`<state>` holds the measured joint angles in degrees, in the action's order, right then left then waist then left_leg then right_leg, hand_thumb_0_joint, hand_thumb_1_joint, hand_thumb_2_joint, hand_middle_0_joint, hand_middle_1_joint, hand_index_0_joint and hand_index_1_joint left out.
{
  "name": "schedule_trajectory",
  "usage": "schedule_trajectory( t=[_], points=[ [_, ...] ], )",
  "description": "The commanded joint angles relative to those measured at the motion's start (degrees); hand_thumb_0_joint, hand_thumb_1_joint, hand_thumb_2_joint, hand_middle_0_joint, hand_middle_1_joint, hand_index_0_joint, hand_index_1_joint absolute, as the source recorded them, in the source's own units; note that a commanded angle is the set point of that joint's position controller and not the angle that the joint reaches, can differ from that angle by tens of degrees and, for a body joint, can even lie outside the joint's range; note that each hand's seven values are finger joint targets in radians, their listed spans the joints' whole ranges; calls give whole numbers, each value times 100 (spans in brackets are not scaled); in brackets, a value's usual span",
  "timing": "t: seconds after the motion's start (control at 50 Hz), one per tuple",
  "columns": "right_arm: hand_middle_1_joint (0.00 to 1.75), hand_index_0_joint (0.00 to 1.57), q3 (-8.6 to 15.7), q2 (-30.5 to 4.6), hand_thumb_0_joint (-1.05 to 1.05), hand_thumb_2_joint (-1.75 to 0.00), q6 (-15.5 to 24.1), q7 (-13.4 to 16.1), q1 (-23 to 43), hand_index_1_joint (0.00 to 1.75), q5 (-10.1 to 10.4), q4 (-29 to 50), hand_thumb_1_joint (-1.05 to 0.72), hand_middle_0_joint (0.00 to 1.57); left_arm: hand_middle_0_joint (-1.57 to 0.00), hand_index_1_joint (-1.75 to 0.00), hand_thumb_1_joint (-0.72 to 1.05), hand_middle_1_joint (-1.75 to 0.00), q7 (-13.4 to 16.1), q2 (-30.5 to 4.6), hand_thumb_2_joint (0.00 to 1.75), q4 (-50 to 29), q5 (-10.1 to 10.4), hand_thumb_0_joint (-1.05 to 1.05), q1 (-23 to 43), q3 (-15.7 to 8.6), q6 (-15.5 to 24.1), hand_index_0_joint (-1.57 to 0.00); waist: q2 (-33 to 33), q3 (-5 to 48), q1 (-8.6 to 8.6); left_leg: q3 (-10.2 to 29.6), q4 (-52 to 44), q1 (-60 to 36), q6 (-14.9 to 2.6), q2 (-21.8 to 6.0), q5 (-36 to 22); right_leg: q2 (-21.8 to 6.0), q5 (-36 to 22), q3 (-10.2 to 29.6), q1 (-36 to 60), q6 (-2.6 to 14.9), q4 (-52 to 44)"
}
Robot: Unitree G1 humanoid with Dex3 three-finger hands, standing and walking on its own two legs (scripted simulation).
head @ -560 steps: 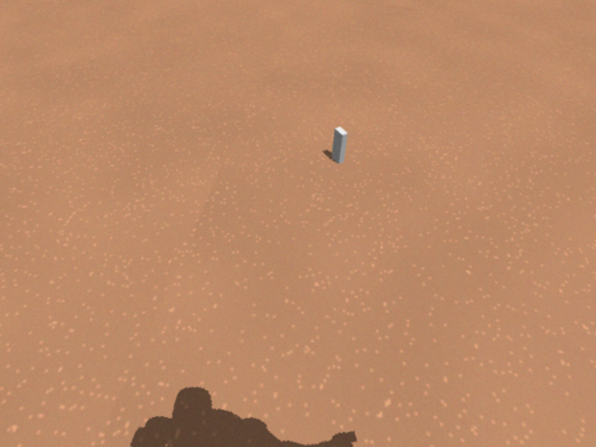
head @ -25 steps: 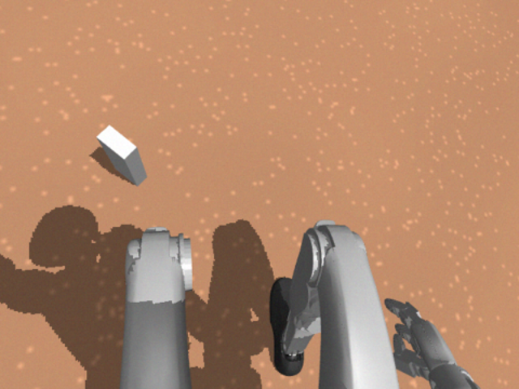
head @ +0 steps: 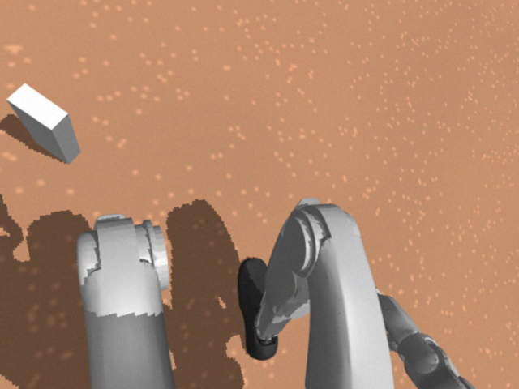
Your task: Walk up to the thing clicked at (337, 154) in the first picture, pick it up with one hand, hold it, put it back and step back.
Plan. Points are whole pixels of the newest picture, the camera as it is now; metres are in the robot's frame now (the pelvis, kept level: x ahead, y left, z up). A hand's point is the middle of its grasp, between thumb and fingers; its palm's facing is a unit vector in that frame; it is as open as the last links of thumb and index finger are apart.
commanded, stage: approach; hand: left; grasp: from the side
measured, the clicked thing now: (50, 130) +0.48 +0.26 -0.22
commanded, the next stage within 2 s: close in in 0.04 s
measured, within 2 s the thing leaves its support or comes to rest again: neither
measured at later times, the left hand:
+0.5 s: hand (5, 145) +0.44 +0.31 -0.18, palm faces +0.31 -0.95 +0.02, open 17.5 cm
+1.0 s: hand (40, 146) +0.44 +0.27 -0.20, palm faces +0.33 -0.94 -0.02, open 17.2 cm
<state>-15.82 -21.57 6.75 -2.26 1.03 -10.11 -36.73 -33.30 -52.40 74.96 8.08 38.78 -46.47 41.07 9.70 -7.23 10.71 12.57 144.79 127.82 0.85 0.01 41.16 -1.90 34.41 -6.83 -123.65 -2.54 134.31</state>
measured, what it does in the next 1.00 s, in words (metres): stands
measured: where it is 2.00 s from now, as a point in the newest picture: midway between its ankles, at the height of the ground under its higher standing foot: (197, 347)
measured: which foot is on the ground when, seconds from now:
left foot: down 0.00-1.00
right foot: down 0.00-1.00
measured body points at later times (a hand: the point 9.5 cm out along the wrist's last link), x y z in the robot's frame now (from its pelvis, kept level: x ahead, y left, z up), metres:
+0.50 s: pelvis -0.01 +0.01 -0.03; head +0.22 +0.18 +0.32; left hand +0.41 +0.36 -0.18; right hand +0.13 -0.25 -0.06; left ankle +0.08 +0.12 -0.28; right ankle +0.13 -0.13 -0.28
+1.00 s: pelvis -0.01 +0.01 -0.03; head +0.23 +0.17 +0.31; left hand +0.42 +0.32 -0.19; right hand +0.12 -0.26 -0.06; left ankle +0.08 +0.12 -0.28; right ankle +0.13 -0.13 -0.28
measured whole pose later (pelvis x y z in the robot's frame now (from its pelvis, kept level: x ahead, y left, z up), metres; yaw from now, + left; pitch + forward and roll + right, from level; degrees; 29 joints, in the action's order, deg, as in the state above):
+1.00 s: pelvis -0.01 +0.01 -0.03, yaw -5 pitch +12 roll -18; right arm -29.6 -22.6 -2.4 -8.1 8.9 -21.5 -31.4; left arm 1.5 -49.7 86.8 1.8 38.5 -33.2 64.5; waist 15.0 -18.6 16.6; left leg 21.1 152.9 125.8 0.4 0.0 41.4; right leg 1.3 30.9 -12.9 -118.7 -4.9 135.5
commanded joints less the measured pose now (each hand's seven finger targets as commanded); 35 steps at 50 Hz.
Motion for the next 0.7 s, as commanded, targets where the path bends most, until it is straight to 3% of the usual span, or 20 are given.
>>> schedule_trajectory(
  t=[0.0, 0.02, 0.06, 0.08, 0.1, 0.18, 0.22, 0.24, 0.28, 0.34, 0.44, 0.52, 0.58, 0.6, 0.68],
  points=[
    [30, 20, 451, -1888, 0, -90, -110, 65, -434, 30, -224, 282, -92, 20, -7, -16, -58, -16, 251, -2232, 10, -1137, 25, 0, 1083, -165, 841, -7, -3377, 4030, -12, -441, -1848, -3327, 95, -252, -1659, 244, -939, -539, 1664, 433, -705],
    [30, 20, 426, -1878, 0, -90, -152, 43, -390, 30, -254, 250, -92, 20, -7, -16, -60, -16, 275, -1745, 10, -877, 47, 0, 931, 103, 878, -7, -3278, 3877, 96, -396, -1812, -3367, 109, -270, -1709, 246, -950, -584, 1526, 430, -680],
    [30, 20, 347, -1886, 0, -90, -190, 12, -236, 30, -313, 306, -92, 20, -7, -17, -61, -17, 350, -1105, 10, -720, 109, 0, 1061, 534, 978, -7, -3201, 3484, 342, -292, -1802, -3230, 119, -287, -1494, 248, -868, -681, 1372, 423, -677],
    [30, 20, 297, -1895, 0, -90, -197, -4, -230, 30, -330, 333, -92, 20, -7, -17, -61, -17, 423, -1022, 10, -574, 98, 0, 1070, 610, 1019, -7, -3089, 3360, 420, -231, -1794, -3141, 116, -293, -1390, 259, -832, -741, 1384, 408, -682],
    [30, 20, 202, -1866, 0, -91, -228, -28, -288, 30, -367, 241, -92, 20, -6, -17, -61, -17, 506, -988, 12, -342, 72, 0, 1053, 723, 1062, -6, -2891, 3289, 509, -227, -1679, -2973, 88, -289, -1341, 280, -845, -774, 1560, 373, -716],
    [30, 20, -16, -2003, 0, -90, -364, -86, -18, 30, -498, 359, -93, 20, -6, -14, -61, -15, 988, -1604, 6, -104, -115, 0, 1192, 552, 1430, -8, -2658, 2969, 547, -162, -1499, -2521, 35, -297, -1034, 332, -737, -854, 1707, 344, -652],
    [30, 20, -154, -2044, 0, -90, -416, -132, 75, 30, -592, 412, -93, 20, -7, -13, -61, -15, 1227, -1599, 6, 5, -146, 0, 1259, 527, 1659, -8, -2695, 2902, 625, -86, -1472, -2573, 60, -306, -996, 371, -729, -938, 1780, 323, -622],
    [30, 20, -198, -2051, 0, -90, -427, -160, 208, 30, -617, 465, -93, 20, -7, -13, -61, -14, 1329, -1450, 7, 76, -145, 0, 1231, 587, 1753, -8, -2717, 2789, 633, -52, -1483, -2580, 71, -318, -974, 369, -724, -946, 1767, 322, -601],
    [30, 20, -301, -2078, 0, -90, -462, -203, 264, 30, -681, 525, -93, 20, -6, -13, -61, -14, 1571, -1547, 7, 57, -165, 0, 1307, 483, 1949, -8, -2703, 2784, 686, -34, -1448, -2506, 58, -308, -830, 405, -669, -1001, 1905, 291, -634],
    [30, 20, -374, -2147, 0, -90, -526, -242, 336, 30, -783, 544, -93, 20, -6, -12, -61, -14, 1847, -1514, 8, 236, -267, 0, 1180, 523, 2094, -8, -2948, 2625, 738, 46, -1491, -2632, 116, -340, -848, 424, -715, -1062, 1880, 292, -575],
    [30, 20, -475, -2166, 0, -90, -679, -291, 463, 30, -973, 605, -93, 20, -6, -12, -61, -14, 2240, -1120, 8, 386, -352, 0, 1068, 836, 2239, -7, -2972, 2315, 883, 197, -1511, -2580, 154, -379, -906, 440, -836, -1157, 1815, 276, -518],
    [30, 20, -492, -2208, 0, -90, -754, -337, 489, 30, -1038, 584, -93, 20, -5, -12, -61, -13, 2529, -921, 9, 387, -449, 0, 1282, 1181, 2338, -7, -2837, 2053, 1100, 248, -1465, -2363, 113, -361, -577, 447, -722, -1197, 1772, 235, -569],
    [30, 20, -516, -2233, 0, -90, -787, -380, 514, 30, -1071, 582, -92, 20, -4, -11, -61, -13, 2750, -818, 10, 322, -440, 0, 1406, 1296, 2454, -6, -2682, 2012, 1168, 355, -1471, -2323, 106, -363, -387, 452, -634, -1242, 1717, 207, -584],
    [30, 20, -528, -2217, 0, -90, -811, -404, 470, 30, -1094, 568, -92, 20, -4, -12, -60, -13, 2823, -712, 11, 407, -417, 0, 1315, 1271, 2487, -6, -2699, 2119, 1179, 391, -1457, -2472, 126, -372, -573, 450, -786, -1250, 1822, 193, -546],
    [30, 20, -618, -2200, 0, -90, -856, -436, 533, 30, -1109, 585, -91, 20, -5, -13, -57, -14, 3096, -858, 14, 557, -511, 0, 1324, 1338, 2613, -6, -2569, 2036, 1175, 375, -1389, -2244, 81, -349, -524, 484, -759, -1258, 1907, 190, -596]
  ],
)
